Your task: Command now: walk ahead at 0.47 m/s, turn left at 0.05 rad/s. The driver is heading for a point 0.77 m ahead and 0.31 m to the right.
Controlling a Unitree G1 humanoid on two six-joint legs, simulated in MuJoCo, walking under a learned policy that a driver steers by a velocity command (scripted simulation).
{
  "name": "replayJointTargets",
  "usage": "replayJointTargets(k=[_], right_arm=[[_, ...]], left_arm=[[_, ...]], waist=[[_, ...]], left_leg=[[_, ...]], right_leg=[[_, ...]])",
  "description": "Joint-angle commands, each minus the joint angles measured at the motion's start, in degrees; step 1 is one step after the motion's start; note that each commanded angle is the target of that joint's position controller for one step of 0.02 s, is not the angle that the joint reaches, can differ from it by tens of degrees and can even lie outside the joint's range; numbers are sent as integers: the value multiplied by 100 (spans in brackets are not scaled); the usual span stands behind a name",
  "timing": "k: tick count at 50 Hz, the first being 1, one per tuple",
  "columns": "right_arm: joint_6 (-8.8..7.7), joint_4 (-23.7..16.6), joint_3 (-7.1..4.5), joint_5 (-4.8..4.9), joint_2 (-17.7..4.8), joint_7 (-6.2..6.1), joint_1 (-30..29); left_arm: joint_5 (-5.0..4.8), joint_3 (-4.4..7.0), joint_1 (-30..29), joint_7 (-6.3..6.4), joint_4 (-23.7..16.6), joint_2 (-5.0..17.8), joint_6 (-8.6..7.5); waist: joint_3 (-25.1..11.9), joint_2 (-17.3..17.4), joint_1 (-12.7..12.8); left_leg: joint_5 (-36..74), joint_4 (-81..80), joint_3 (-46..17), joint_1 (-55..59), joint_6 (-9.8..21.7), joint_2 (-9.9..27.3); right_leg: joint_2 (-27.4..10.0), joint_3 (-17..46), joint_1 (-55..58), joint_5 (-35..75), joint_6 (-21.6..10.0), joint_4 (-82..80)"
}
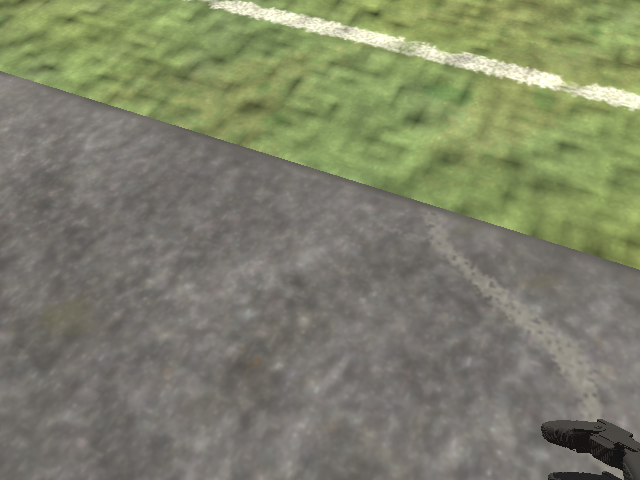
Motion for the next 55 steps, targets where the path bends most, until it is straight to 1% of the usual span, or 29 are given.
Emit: replayJointTargets(k=[1, 2, 3, 4, 5, 6, 7, 8, 10, 13, 16, 23, 27, 29, 30, 31, 32, 33, 34, 35, 36, 37, 39, 43, 48, 51, 53, 54, 55], right_arm=[[-99, -423, -248, -1, -704, 8, -95], [-69, -226, -364, -15, -894, -46, 606], [-28, -1, -472, -18, -1120, -119, 1502], [9, 93, -603, -203, -1745, -184, 2252], [17, 159, -526, -143, -1439, -152, 2373], [14, 177, -411, -106, -1059, -165, 1985], [14, 173, -360, -96, -888, -181, 1636], [-14, 206, -310, -129, -724, -166, 1318], [-115, 245, -290, -208, -551, -150, 951], [-271, 434, -341, -203, -576, -144, 847], [-300, 616, -370, -224, -658, -198, 951], [-115, 946, -434, -111, -1012, -298, 1486], [103, 1012, -490, -31, -1209, -343, 1559], [194, 954, -536, -19, -1369, -407, 1479], [221, 914, -521, 5, -1357, -435, 1374], [170, 814, -426, -76, -1145, -449, 1440], [4, 522, -155, -256, -280, -320, 2078], [-218, 486, -230, -88, -813, -217, 1470], [-320, 265, -294, 118, -1044, -171, 886], [-369, 218, -251, 63, -935, -200, 788], [-362, 268, -268, -69, -924, -238, 793], [-301, 292, -298, -121, -956, -242, 924], [-178, 325, -290, -197, -862, -251, 1071], [-81, 145, -173, -226, -565, -282, 388], [-161, -67, -156, -103, -571, -192, -443], [-232, -88, -271, -71, -820, -152, -387], [-286, 32, -381, -139, -956, -185, 122], [-324, 77, -450, -237, -1112, -221, 583], [-315, 96, -529, -335, -1468, -271, 1324]], left_arm=[[-23, 301, -193, 49, -295, 1204, -5], [-13, 286, -243, 68, -295, 1190, 40], [48, 230, -258, 98, -370, 1088, 49], [141, 16, 276, 71, -604, 418, -7], [23, -53, 488, 59, -494, 288, -107], [-181, 141, -135, 30, -594, 916, -150], [-229, 153, -585, 22, -729, 954, -165], [-151, 147, -774, 37, -744, 855, -147], [-73, 177, -541, 36, -610, 694, 9], [-54, 174, -554, 66, -594, 493, 184], [-4, 183, -997, 65, -768, 476, 151], [6, 50, -2336, -228, -1353, 247, 33], [1, 110, -2491, -360, -1712, 385, 58], [5, 277, -1787, -348, -1659, 688, 118], [-3, 442, -929, -286, -1478, 956, 141], [-11, 619, -30, -162, -1296, 1375, 217], [-31, 676, -289, -131, -1365, 1928, 168], [14, 531, -80, -147, -1511, 1381, 88], [71, 451, -306, -159, -1466, 1140, 25], [45, 424, -667, -160, -1483, 1041, -6], [47, 379, -1012, -153, -1547, 902, -9], [124, 334, -1195, -126, -1630, 804, -19], [101, 337, -1290, -83, -1612, 834, -39], [44, 397, -1045, 62, -1429, 1058, -4], [-18, 431, -642, 105, -1192, 1134, 87], [-32, 422, -623, 130, -1121, 1044, 123], [-4, 417, -830, 150, -1163, 966, 192], [20, 344, -871, 147, -1235, 740, 201], [145, 225, -769, 174, -1411, 410, 207]], waist=[[-53, -935, -601], [-521, -871, -1019], [-1126, -755, -1449], [-2214, 591, -1371], [-2896, 1388, -1327], [-1752, 837, -1351], [-1038, 540, -1210], [-603, 223, -1011], [-367, 477, -671], [-88, 308, -528], [105, 146, -617], [418, -140, -1163], [192, 69, -1017], [-387, 316, -548], [-844, 230, -44], [-1382, -305, 341], [-1877, -1745, -453], [-2479, -1028, 31], [-1589, -734, 61], [-1041, -206, -224], [-709, -43, -454], [-626, -194, -638], [-534, -264, -783], [-262, -403, -599], [-244, -672, -244], [-268, -836, -361], [-355, -974, -683], [-813, -851, -914], [-1743, 10, -1096]], left_leg=[[-201, -219, 166, 944, 310, -250], [-191, -328, 296, 1933, 494, -396], [-125, -200, 42, 3371, 694, -105], [-663, -154, -2262, 5732, 1431, 1574], [-1731, -1214, -4238, 5923, 1822, 2225], [-2115, -1435, -3533, 5058, 1505, 2004], [-1814, -1537, -2641, 4226, 1319, 1780], [-1297, -1737, -2065, 3477, 1216, 1517], [-790, -2129, -1284, 2641, 1120, 1199], [-201, -2503, -608, 2198, 1179, 1173], [303, -2578, -66, 2426, 1127, 1104], [868, -2436, 721, 3432, 939, 1247], [2898, -1592, 986, 4152, 765, 1398], [4664, -358, 1132, 4177, 637, 1329], [4574, 798, 1249, 3688, 484, 1158], [2808, 2483, 1229, 2317, 261, 898], [-2981, 4513, 688, -348, -82, -379], [-3196, 5047, -565, -937, -9, -391], [-2611, 4831, -590, -1287, 103, -114], [-2131, 4287, -536, -1130, 130, 132], [-1913, 3788, -487, -824, 66, 292], [-1738, 3587, -524, -445, -3, 397], [-1585, 3172, -415, -179, -229, 407], [-462, 1642, -242, -46, -542, 234], [636, 74, -302, 593, -477, -156], [158, -313, -511, 756, -281, -164], [-4, -684, -353, 1385, -45, -237], [450, -767, -502, 2302, 184, 97], [1739, -450, -1508, 3843, 542, 1231]], right_leg=[[-1404, 525, -317, 4180, -776, 391], [-1221, 300, -446, 5057, -653, 1281], [-1004, 162, -1190, 4754, -478, 2484], [-278, -60, -3277, 2110, -124, 4867], [268, 637, -4093, -1159, -52, 5983], [-74, 798, -4644, -970, -104, 6370], [-357, 595, -4703, -488, -156, 6211], [-544, 517, -4530, -99, -129, 5881], [-776, 554, -3942, 420, -61, 5569], [-775, 605, -4010, 800, 53, 5380], [-710, 746, -4481, 1656, 109, 4606], [-587, 40, -4678, 2463, -93, 2656], [-246, -437, -4437, 1500, -403, 2349], [203, -734, -3368, 955, -668, 2400], [417, -720, -2114, 1209, -880, 2051], [-136, 302, -329, 1345, -1202, 1896], [-1627, 3605, 1596, 563, -2323, 1459], [-1911, 4664, 1835, 41, -2450, 697], [-1736, 3784, 1207, 414, -2115, 523], [-1480, 3092, 352, 1031, -1927, 510], [-1254, 2585, -354, 1720, -1802, 449], [-1113, 2305, -827, 2193, -1780, 330], [-973, 2013, -1343, 2697, -1812, 156], [-580, 1383, -1998, 2656, -1574, 115], [-523, 1625, -1991, 1643, -1210, 399], [-742, 2184, -1492, 1357, -1091, 866], [-545, 2264, -1399, 2060, -850, 1559], [-190, 2008, -1571, 2268, -597, 2450], [264, 1457, -2369, 762, -287, 4137]])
